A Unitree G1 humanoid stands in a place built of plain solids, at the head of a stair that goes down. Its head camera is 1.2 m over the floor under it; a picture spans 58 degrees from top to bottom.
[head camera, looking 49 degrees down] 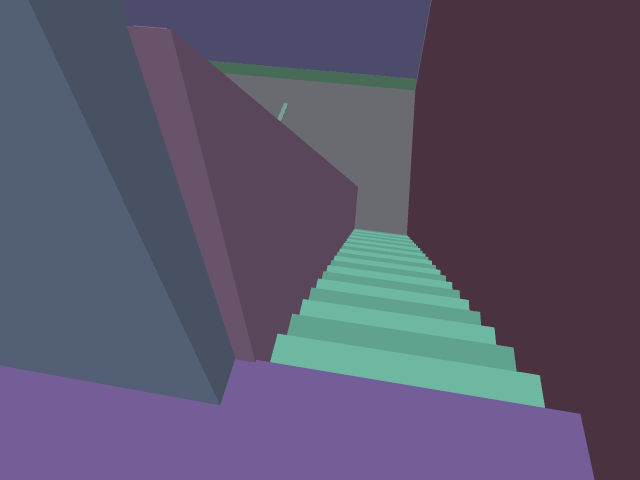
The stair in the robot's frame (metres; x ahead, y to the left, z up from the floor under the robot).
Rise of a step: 0.19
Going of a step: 0.20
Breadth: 0.91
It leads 10 degrees to the right of straight ahead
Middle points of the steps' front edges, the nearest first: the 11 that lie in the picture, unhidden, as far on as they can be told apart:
0.50 -0.26 0.00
0.70 -0.29 -0.20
0.90 -0.33 -0.40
1.10 -0.37 -0.59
1.30 -0.40 -0.78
1.50 -0.44 -0.97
1.70 -0.47 -1.17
1.90 -0.51 -1.36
2.10 -0.54 -1.55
2.30 -0.58 -1.74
2.50 -0.61 -1.94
